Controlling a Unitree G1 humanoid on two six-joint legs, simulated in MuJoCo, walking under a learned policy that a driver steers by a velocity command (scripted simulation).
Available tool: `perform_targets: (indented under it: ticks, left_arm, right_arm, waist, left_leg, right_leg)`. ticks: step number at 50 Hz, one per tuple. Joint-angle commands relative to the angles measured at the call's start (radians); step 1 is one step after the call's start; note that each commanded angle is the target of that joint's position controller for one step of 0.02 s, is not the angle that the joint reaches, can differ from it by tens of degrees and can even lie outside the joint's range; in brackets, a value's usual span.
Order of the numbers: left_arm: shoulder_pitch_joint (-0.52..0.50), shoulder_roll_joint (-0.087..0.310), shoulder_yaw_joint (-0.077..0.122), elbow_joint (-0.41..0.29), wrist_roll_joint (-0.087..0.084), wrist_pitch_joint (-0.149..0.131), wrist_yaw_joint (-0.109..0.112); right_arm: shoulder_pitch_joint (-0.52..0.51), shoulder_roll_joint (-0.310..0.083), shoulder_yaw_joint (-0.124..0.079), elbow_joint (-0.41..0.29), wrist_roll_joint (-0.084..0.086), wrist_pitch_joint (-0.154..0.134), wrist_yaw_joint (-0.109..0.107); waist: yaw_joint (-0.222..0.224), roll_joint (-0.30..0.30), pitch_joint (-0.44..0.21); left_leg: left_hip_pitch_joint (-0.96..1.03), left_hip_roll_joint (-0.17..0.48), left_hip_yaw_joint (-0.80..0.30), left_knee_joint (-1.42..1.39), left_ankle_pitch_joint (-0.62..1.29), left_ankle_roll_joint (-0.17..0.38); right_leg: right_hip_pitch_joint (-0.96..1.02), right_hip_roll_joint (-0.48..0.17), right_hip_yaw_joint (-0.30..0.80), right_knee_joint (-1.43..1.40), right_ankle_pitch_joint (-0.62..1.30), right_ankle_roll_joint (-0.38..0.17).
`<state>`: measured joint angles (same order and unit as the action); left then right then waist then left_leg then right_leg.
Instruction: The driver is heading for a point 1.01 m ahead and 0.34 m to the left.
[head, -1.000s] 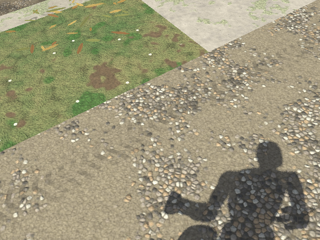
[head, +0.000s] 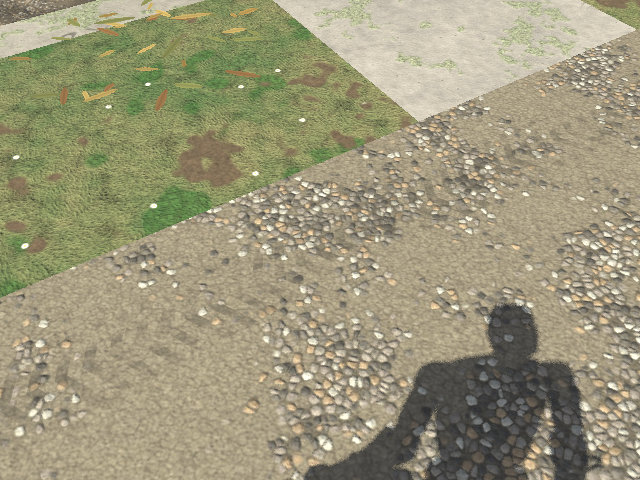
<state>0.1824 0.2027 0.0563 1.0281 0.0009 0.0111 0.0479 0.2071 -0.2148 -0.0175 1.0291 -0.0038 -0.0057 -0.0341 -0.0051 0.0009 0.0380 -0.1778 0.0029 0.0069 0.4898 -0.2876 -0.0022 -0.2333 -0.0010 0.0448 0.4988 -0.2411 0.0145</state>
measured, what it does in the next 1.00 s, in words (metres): stands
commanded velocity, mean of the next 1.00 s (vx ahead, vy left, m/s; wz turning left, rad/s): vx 0.00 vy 0.00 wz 0.00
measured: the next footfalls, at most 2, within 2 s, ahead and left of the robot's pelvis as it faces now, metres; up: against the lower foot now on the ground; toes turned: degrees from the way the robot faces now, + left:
left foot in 1.80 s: +0.53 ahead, +0.04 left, +0.00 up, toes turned +11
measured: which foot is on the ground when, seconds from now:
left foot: down 0.00-1.00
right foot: down 0.00-1.00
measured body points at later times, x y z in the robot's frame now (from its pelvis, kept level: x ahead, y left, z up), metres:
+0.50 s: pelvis +0.00 +0.00 +0.00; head +0.01 +0.00 +0.45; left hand +0.04 +0.25 -0.15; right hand +0.02 -0.24 -0.15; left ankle -0.01 +0.12 -0.74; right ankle +0.02 -0.13 -0.74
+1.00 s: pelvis +0.01 +0.00 +0.00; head +0.02 +0.00 +0.45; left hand +0.02 +0.24 -0.16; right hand +0.00 -0.23 -0.16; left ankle -0.01 +0.12 -0.74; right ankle +0.02 -0.13 -0.74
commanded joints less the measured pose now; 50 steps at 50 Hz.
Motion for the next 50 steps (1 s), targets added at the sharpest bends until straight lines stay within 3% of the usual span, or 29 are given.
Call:
perform_targets:
  ticks: [1,21,50]
  left_arm:
    - [0.008,0.102,0.016,-0.013,-0.001,-0.008,0.003]
    - [0.032,0.086,-0.003,0.066,-0.003,-0.006,0.003]
    - [0.091,0.067,-0.020,0.088,-0.005,-0.008,0.004]
  right_arm:
    - [0.026,-0.098,-0.017,-0.020,0.000,-0.008,-0.005]
    - [0.100,-0.073,-0.010,0.030,0.002,-0.007,-0.008]
    - [0.175,-0.044,-0.006,0.047,0.005,-0.008,-0.010]
  waist:
    - [0.001,-0.002,-0.017]
    - [0.004,0.000,0.001]
    - [0.005,0.002,0.018]
  left_leg:
    - [-0.064,0.027,-0.026,-0.104,0.100,0.020]
    - [-0.059,0.019,-0.021,-0.106,0.108,0.019]
    - [-0.066,0.015,-0.020,-0.101,0.112,0.020]
  right_leg:
    - [0.053,-0.021,0.015,-0.069,0.153,-0.030]
    - [0.040,-0.015,0.002,-0.078,0.139,-0.028]
    - [0.024,-0.012,-0.007,-0.075,0.129,-0.025]
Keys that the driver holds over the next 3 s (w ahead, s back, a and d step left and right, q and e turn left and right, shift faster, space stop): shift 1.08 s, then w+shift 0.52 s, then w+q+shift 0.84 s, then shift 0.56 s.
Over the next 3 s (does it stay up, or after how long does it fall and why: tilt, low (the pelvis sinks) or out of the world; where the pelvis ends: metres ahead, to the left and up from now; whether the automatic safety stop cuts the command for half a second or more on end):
stays up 1.16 0.33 0.00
